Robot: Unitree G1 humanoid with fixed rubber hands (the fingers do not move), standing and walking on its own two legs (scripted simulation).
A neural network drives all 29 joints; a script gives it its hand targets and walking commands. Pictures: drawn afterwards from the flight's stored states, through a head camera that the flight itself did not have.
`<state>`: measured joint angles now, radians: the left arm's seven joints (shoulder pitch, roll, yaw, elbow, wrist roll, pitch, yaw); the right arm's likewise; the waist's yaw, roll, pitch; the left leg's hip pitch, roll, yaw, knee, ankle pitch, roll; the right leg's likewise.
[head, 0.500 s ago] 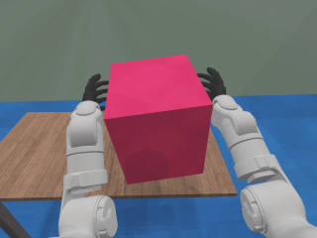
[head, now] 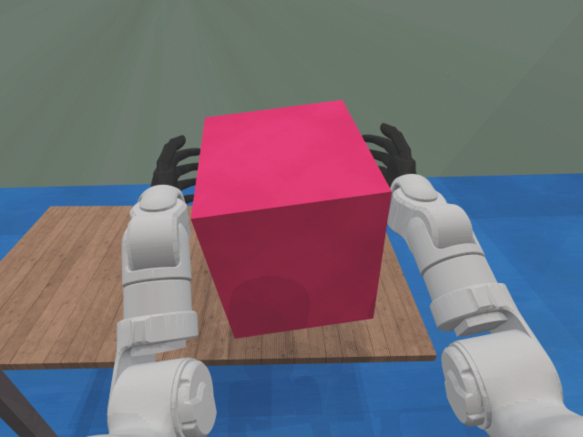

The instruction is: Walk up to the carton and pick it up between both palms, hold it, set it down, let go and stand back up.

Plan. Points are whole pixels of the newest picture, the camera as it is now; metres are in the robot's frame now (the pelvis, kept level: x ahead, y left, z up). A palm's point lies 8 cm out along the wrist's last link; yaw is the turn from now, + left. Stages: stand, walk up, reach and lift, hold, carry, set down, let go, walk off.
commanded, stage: hold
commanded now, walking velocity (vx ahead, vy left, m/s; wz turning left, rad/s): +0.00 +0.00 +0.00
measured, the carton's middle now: (289, 217) +0.39 +0.00 +0.17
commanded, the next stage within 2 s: none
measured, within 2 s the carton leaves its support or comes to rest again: neither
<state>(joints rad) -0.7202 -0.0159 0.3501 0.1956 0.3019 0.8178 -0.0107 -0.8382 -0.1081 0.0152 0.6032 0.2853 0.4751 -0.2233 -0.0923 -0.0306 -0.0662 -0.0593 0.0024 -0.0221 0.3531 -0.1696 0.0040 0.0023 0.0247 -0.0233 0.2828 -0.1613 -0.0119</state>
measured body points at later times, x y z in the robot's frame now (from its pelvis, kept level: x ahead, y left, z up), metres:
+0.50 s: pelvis +0.01 +0.00 +0.00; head -0.05 +0.02 +0.45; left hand +0.39 +0.15 +0.22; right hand +0.39 -0.15 +0.23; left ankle +0.02 +0.11 -0.75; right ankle +0.01 -0.11 -0.75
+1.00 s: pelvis +0.01 +0.00 +0.00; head -0.06 +0.02 +0.45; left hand +0.38 +0.15 +0.23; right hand +0.38 -0.15 +0.24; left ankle +0.02 +0.11 -0.75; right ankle +0.01 -0.11 -0.75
